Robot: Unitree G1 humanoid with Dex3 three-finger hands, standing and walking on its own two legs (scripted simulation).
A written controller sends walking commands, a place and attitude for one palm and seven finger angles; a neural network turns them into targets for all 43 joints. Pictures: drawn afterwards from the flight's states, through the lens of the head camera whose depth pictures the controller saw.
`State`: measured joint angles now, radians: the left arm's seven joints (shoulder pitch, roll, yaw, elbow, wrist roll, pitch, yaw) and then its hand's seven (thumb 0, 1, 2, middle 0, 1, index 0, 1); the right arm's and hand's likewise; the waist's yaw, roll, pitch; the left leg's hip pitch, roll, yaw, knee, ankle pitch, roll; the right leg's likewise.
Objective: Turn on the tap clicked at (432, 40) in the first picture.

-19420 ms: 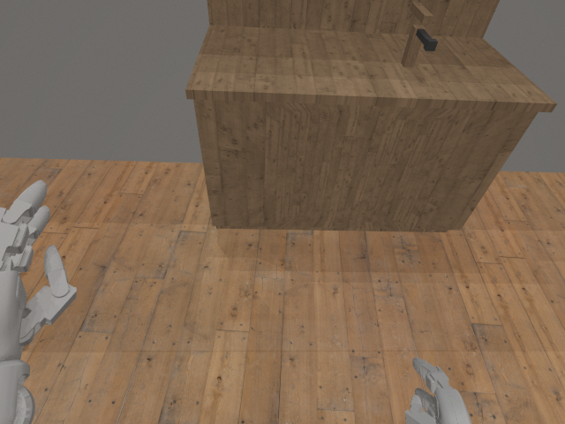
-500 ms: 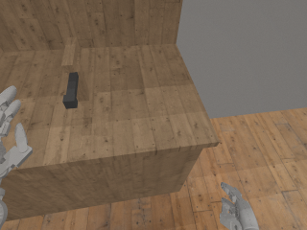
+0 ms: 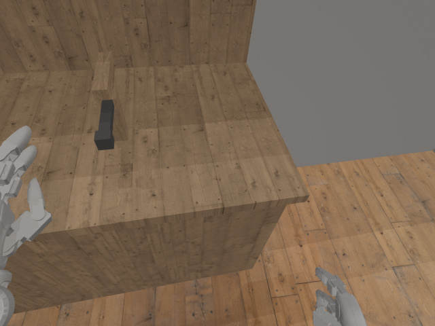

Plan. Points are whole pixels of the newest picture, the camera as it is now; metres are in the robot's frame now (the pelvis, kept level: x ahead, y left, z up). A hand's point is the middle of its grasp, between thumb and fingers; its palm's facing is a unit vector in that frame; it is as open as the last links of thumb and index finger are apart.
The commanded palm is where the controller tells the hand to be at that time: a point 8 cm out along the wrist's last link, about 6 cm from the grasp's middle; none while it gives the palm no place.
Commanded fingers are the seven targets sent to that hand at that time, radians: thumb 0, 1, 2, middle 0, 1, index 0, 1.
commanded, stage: look again from close up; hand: left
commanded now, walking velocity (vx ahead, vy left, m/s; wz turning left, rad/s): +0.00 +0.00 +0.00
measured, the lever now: (104, 140) +0.40 +0.26 +0.10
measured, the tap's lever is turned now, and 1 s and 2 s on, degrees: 0 0 0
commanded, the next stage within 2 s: shuffle to correct the standing spot in 0.28 s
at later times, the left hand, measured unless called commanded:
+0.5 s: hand (54, 213) +0.22 +0.24 +0.16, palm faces +0.34 -0.88 -0.32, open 7.4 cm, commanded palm +0.17 +0.27 +0.18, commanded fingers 0.00 0.90 0.90 -0.20 -0.30 -0.20 -0.30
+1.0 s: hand (121, 184) +0.27 +0.17 +0.16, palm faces +0.21 -0.89 -0.41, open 7.4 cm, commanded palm +0.21 +0.22 +0.18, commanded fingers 0.00 0.90 0.90 -0.20 -0.30 -0.20 -0.30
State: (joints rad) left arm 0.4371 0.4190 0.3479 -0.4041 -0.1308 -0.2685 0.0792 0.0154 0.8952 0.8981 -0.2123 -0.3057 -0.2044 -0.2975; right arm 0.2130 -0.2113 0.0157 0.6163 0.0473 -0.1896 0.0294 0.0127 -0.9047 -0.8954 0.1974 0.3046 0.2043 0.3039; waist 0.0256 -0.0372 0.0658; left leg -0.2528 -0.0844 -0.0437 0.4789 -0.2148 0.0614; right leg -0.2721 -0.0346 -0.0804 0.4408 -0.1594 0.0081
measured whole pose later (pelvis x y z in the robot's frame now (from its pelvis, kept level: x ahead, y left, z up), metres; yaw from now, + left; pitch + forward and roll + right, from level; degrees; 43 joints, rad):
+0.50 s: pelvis +0.01 -0.01 +0.00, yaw +0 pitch -1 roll +0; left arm 0.44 0.41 0.34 -0.42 -0.15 -0.24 0.08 0.02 0.90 0.90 -0.21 -0.31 -0.20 -0.30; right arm 0.18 -0.20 0.01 0.60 0.05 -0.16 0.02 0.01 -0.90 -0.90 0.20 0.30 0.20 0.30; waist 0.04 -0.03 0.06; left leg -0.23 -0.07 -0.04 0.46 -0.22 0.05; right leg -0.26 -0.02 -0.08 0.44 -0.17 0.00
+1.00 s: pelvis +0.03 -0.05 +0.00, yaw -3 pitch +0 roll +0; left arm 0.52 0.44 0.37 -0.51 -0.15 -0.19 0.09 0.02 0.89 0.90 -0.22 -0.31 -0.21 -0.30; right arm 0.19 -0.22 -0.04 0.61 0.06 -0.10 -0.01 0.01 -0.91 -0.90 0.20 0.30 0.20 0.30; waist -0.04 -0.01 0.07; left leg -0.21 0.00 -0.02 0.49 -0.29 -0.01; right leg -0.26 0.05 -0.06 0.48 -0.23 -0.06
